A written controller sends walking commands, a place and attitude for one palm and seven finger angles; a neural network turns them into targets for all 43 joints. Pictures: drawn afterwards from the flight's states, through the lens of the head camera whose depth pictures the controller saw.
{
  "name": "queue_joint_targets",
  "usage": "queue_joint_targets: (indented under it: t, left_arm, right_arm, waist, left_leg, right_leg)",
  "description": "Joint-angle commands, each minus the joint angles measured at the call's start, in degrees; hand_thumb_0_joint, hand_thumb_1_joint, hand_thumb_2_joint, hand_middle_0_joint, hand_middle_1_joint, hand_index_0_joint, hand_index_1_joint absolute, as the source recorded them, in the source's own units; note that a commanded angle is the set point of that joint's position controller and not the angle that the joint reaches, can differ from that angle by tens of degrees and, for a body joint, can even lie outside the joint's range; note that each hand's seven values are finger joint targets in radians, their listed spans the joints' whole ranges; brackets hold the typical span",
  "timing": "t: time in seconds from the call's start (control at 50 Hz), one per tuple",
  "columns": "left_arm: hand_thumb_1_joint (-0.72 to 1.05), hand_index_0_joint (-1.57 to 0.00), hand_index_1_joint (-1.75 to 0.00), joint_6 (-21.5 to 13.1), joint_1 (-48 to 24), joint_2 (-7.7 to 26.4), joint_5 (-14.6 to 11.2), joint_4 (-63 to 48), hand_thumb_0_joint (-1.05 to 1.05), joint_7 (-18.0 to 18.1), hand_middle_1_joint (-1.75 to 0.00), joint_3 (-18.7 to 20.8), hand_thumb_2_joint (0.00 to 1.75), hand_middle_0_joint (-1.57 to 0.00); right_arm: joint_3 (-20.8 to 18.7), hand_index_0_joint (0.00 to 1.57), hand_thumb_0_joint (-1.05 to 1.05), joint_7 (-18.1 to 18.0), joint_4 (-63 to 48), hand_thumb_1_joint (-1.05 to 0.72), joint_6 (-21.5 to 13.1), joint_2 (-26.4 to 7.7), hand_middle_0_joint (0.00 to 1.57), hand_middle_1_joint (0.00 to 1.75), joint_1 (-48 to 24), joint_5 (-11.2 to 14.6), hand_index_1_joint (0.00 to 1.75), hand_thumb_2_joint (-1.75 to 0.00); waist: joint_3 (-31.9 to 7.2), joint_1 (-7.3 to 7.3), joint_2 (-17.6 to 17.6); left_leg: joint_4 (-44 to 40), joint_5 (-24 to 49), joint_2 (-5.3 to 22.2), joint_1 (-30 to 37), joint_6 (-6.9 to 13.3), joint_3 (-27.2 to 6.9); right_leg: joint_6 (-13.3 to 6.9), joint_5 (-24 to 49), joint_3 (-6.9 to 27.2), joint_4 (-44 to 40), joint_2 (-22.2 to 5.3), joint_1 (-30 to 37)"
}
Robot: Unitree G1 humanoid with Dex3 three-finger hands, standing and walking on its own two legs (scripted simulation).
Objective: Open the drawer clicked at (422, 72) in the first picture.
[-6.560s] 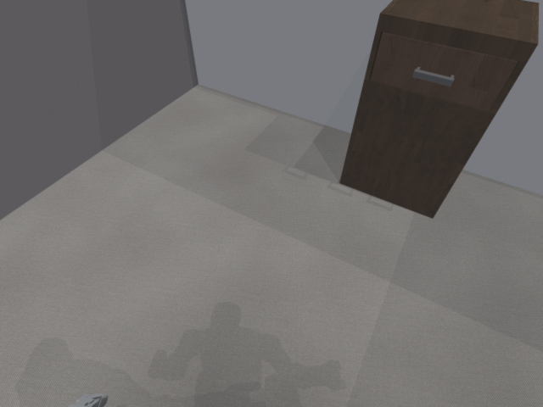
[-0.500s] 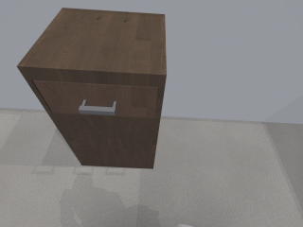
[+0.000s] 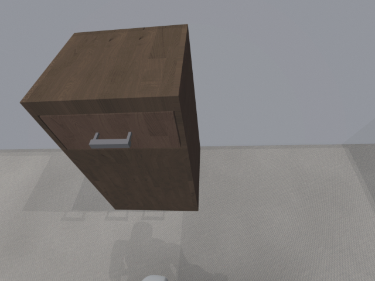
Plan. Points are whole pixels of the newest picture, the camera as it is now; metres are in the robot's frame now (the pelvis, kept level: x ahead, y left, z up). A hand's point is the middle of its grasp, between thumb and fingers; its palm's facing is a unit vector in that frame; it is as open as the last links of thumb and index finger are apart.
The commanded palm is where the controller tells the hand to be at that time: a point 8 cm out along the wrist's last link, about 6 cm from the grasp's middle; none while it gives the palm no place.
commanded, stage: come to a stop and stand still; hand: left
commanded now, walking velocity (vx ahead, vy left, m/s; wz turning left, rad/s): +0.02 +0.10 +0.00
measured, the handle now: (111, 139) +0.54 +0.32 -0.09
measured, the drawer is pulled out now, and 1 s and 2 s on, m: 0.00 0.00 0.00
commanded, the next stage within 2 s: look again from close up in 0.12 s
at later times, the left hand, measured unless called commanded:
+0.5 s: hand out of the picture -0.02 +0.27 -0.18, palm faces +0.03 -0.97 -0.25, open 7.4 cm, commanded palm none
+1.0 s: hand (76, 244) +0.20 +0.29 -0.06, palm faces -0.10 -0.48 -0.87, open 7.7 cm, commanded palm +0.13 +0.31 -0.05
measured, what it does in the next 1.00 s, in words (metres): steps on the spot: left foot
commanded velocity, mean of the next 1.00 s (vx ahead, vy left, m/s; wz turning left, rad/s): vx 0.00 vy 0.00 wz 0.00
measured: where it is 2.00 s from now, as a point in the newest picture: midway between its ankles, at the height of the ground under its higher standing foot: outside the picture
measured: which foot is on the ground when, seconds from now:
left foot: up 0.00-0.30, down 0.32-1.00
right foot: down 0.00-1.00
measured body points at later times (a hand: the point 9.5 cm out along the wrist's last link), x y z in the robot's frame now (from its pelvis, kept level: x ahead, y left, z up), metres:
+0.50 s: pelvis -0.02 +0.08 -0.02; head -0.03 +0.06 +0.43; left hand -0.02 +0.32 -0.16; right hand +0.04 -0.15 -0.17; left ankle -0.04 +0.18 -0.75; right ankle +0.02 -0.06 -0.75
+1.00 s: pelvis +0.00 +0.07 -0.03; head +0.01 +0.05 +0.42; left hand +0.20 +0.31 -0.01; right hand +0.10 -0.18 -0.15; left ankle -0.04 +0.18 -0.75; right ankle +0.02 -0.06 -0.75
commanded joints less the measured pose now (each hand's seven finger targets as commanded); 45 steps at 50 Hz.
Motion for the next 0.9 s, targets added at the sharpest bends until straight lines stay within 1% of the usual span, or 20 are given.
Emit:
queue_joint_targets:
  t: [0.0,0.14,0.16,0.18,0.2,0.24,0.26,0.28,0.3,0.34,0.42,0.7,0.74,0.76,0.78,0.8,0.82,0.84,0.86,0.88]
  left_arm:
    - [0.9,-0.2,-0.3,-0.5,5.9,12.7,0.5,-1.3,0.0,0.6,-0.3,2.7,0.9,-0.2]
    - [0.9,-0.2,-0.3,0.0,5.2,13.3,1.1,-0.4,0.0,-0.1,-0.3,2.7,0.9,-0.2]
    - [0.9,-0.2,-0.3,-2.2,10.9,13.5,1.7,0.2,0.0,2.5,-0.3,1.2,0.9,-0.2]
    - [0.9,-0.2,-0.3,-2.5,8.1,16.7,1.4,-1.8,0.0,2.3,-0.3,1.8,0.9,-0.2]
    - [0.9,-0.2,-0.3,-2.0,6.1,15.8,1.3,-2.3,0.0,2.0,-0.3,1.6,0.9,-0.2]
    - [0.9,-0.2,-0.3,-0.6,4.0,12.9,0.4,-2.0,0.0,1.5,-0.3,0.7,0.9,-0.2]
    - [0.9,-0.2,-0.3,-0.1,5.0,10.1,-0.1,-1.7,0.0,1.2,-0.3,-0.1,0.9,-0.2]
    - [0.9,-0.2,-0.3,0.3,6.8,8.0,-0.4,-1.9,0.0,0.6,-0.3,-0.5,0.9,-0.2]
    - [0.9,-0.2,-0.3,-0.1,8.3,6.9,-0.1,-2.2,0.0,0.5,-0.3,-0.4,0.9,-0.2]
    - [0.9,-0.2,-0.3,0.4,5.9,7.5,0.3,-1.6,0.0,0.0,-0.3,-1.1,0.9,-0.2]
    - [0.9,-0.2,-0.3,0.0,6.6,8.6,0.3,-0.7,0.0,-0.4,-0.3,-1.4,0.9,-0.2]
    - [0.9,-0.2,-0.3,-0.5,6.0,6.9,-0.2,1.7,0.0,-0.3,-0.3,-1.7,0.9,-0.2]
    - [0.9,-0.2,-0.3,-0.6,5.8,6.7,-0.3,2.3,0.0,-0.2,-0.3,-1.8,0.9,-0.2]
    - [0.9,-0.2,-0.3,-1.2,8.7,7.8,0.0,4.7,0.0,2.3,-0.3,-2.1,0.9,-0.2]
    - [0.88,-0.2,-0.32,-10.3,-35.5,28.9,11.5,-81.0,0.0,3.4,-0.32,1.6,0.89,-0.2]
    - [0.85,-0.2,-0.33,-4.8,-6.6,24.7,13.8,-65.4,0.0,7.8,-0.33,2.2,0.88,-0.2]
    - [0.83,-0.21,-0.34,3.8,8.8,11.7,13.4,-59.3,0.0,10.3,-0.34,-4.7,0.87,-0.21]
    - [0.81,-0.21,-0.36,4.0,8.9,7.1,16.7,-58.1,0.0,10.5,-0.36,-7.9,0.86,-0.21]
    - [0.78,-0.21,-0.37,3.0,4.9,13.9,22.3,-59.3,0.0,12.0,-0.37,-4.5,0.85,-0.21]
    - [0.76,-0.21,-0.39,2.3,8.8,18.0,28.7,-58.6,0.0,13.5,-0.39,-0.9,0.84,-0.21]
  right_arm:
    - [0.1,0.2,0.0,-0.2,-4.1,-0.9,-1.5,-2.8,0.2,0.3,-0.8,0.0,0.3,-0.9]
    - [1.1,0.2,0.0,-0.3,-4.4,-0.9,-2.9,-1.4,0.2,0.3,-0.9,0.6,0.3,-0.9]
    - [1.2,0.2,0.0,-0.2,-8.5,-0.9,-4.8,-2.3,0.2,0.3,0.2,0.2,0.3,-0.9]
    - [1.3,0.2,0.0,-0.3,-9.6,-0.9,-5.1,-0.4,0.2,0.3,1.3,0.8,0.3,-0.9]
    - [1.9,0.2,0.0,-0.5,-10.5,-0.9,-5.0,0.3,0.2,0.3,2.5,1.7,0.3,-0.9]
    - [2.5,0.2,0.0,-0.6,-8.9,-0.9,-5.3,-0.1,0.2,0.3,7.7,0.9,0.3,-0.9]
    - [2.4,0.2,0.0,-0.7,-8.7,-0.9,-5.7,-2.4,0.2,0.3,8.4,0.4,0.3,-0.9]
    - [2.2,0.2,0.0,-0.9,-9.7,-0.9,-5.7,-5.3,0.2,0.3,6.9,-0.1,0.3,-0.9]
    - [2.5,0.2,0.0,-1.1,-10.9,-0.9,-5.4,-5.6,0.2,0.3,5.3,-0.3,0.3,-0.9]
    - [2.9,0.2,0.0,-1.1,-10.2,-0.9,-5.7,-4.2,0.2,0.3,3.2,0.0,0.3,-0.9]
    - [3.3,0.2,0.0,-1.1,-9.2,-0.9,-5.7,-3.1,0.2,0.3,4.2,0.3,0.3,-0.9]
    - [4.4,0.2,0.0,-1.9,-2.7,-0.9,-7.3,-2.0,0.2,0.3,8.9,0.5,0.3,-0.9]
    - [4.4,0.2,0.0,-2.1,-1.7,-0.9,-7.3,-1.6,0.2,0.3,9.4,0.5,0.3,-0.9]
    - [3.9,0.2,0.0,-1.5,-4.2,-0.9,-7.7,-3.4,0.2,0.3,5.4,1.3,0.3,-0.9]
    - [3.5,0.2,0.0,-3.6,-21.4,-0.9,-16.1,-10.7,0.2,0.3,4.6,3.7,0.3,-0.9]
    - [3.2,0.2,0.0,-5.5,-19.3,-0.9,-21.9,-6.6,0.2,0.3,-0.8,2.5,0.3,-0.9]
    - [2.3,0.2,0.0,-5.2,-18.1,-0.9,-23.6,-4.2,0.2,0.3,-1.1,3.4,0.3,-0.9]
    - [3.1,0.2,0.0,-5.0,-16.9,-0.9,-24.4,-3.5,0.2,0.3,-1.2,3.1,0.3,-0.9]
    - [2.6,0.2,0.0,-4.4,-19.6,-0.9,-24.3,-6.1,0.2,0.3,-3.8,1.6,0.3,-0.9]
    - [1.6,0.2,0.0,-4.0,-21.4,-0.9,-22.9,-7.3,0.2,0.3,-3.6,0.3,0.3,-0.9]
  waist:
    - [-3.9,1.74,-10.7]
    - [-2.7,1.62,-12.9]
    - [-8.5,0.07,-7.0]
    - [-11.4,-0.87,-4.9]
    - [-11.5,-1.94,-5.3]
    - [-5.3,-3.74,-5.1]
    - [-2.5,-2.95,0.3]
    - [-0.6,-1.17,5.4]
    - [0.3,0.12,1.3]
    - [2.3,-0.59,11.5]
    - [4.4,-0.42,-2.3]
    - [-0.8,-0.7,1.2]
    - [-0.4,-0.8,0.5]
    - [0.5,0.2,-8.5]
    - [-27.0,-4.26,9.8]
    - [-22.7,1.31,17.1]
    - [-13.9,-0.55,12.8]
    - [-7.4,-1.42,9.2]
    - [-1.3,-1.98,8.3]
    - [-4.6,-1.47,3.6]
  left_leg:
    - [-2.3,-0.4,1.5,-5.5,0.3,-0.8]
    - [-17.0,-3.4,1.0,2.6,2.2,2.5]
    - [-10.8,-9.7,-3.0,0.6,0.8,5.6]
    - [-16.0,-8.8,1.3,1.5,2.5,2.6]
    - [-22.5,-5.2,-0.2,5.7,2.8,3.7]
    - [-35.9,3.1,0.2,14.0,3.6,4.4]
    - [-39.1,5.2,4.2,13.3,4.8,0.7]
    - [-40.4,6.7,10.5,7.4,7.3,-5.3]
    - [-39.6,5.9,11.4,3.0,8.6,-4.4]
    - [-43.5,-1.9,7.8,0.0,7.2,-3.7]
    - [-43.3,-6.2,5.7,-0.4,6.6,-2.1]
    - [-41.6,12.8,6.1,8.9,6.7,0.2]
    - [-40.8,14.7,6.1,9.6,6.6,0.9]
    - [-31.9,22.1,8.6,6.1,4.9,2.0]
    - [-37.7,28.3,1.4,21.2,5.3,-0.3]
    - [-38.1,36.4,3.8,22.4,2.5,0.1]
    - [-40.6,29.0,3.8,13.9,-0.2,-0.1]
    - [-38.1,24.9,2.7,11.0,0.8,1.8]
    - [-35.1,17.4,1.2,4.8,2.1,0.1]
    - [-33.0,14.7,0.8,2.2,3.1,-0.4]
  right_leg:
    - [-4.0,9.9,16.2,-9.4,-15.3,8.7]
    - [-5.0,-1.9,16.2,-12.2,-13.7,2.5]
    - [-4.3,35.6,22.2,-5.0,-15.7,12.6]
    - [-6.1,33.4,16.9,-0.4,-15.9,11.9]
    - [-5.5,23.2,12.6,-0.1,-13.4,7.9]
    - [-1.1,-0.2,8.0,1.3,-8.1,-3.8]
    - [0.8,-6.6,5.6,4.4,-4.3,-6.5]
    - [2.5,-9.0,2.7,5.4,-1.8,-5.6]
    - [2.4,-6.8,1.9,5.1,-0.8,-3.1]
    - [2.8,-5.9,1.5,6.0,-0.3,-1.2]
    - [2.7,-4.8,4.2,1.5,-1.4,0.0]
    - [2.8,4.9,4.2,2.0,-2.5,3.1]
    - [2.8,5.9,4.3,2.0,-2.5,3.2]
    - [3.3,15.8,5.2,3.2,-4.5,2.7]
    - [1.7,13.3,6.5,7.9,3.1,7.9]
    - [0.4,0.5,2.9,11.5,2.8,-0.2]
    - [2.0,-6.9,-0.3,13.6,2.9,-5.9]
    - [2.2,-4.2,0.6,10.4,3.3,-7.9]
    - [1.4,-1.7,2.7,7.2,3.6,-9.1]
    - [0.9,-1.7,3.3,7.0,3.8,-8.3]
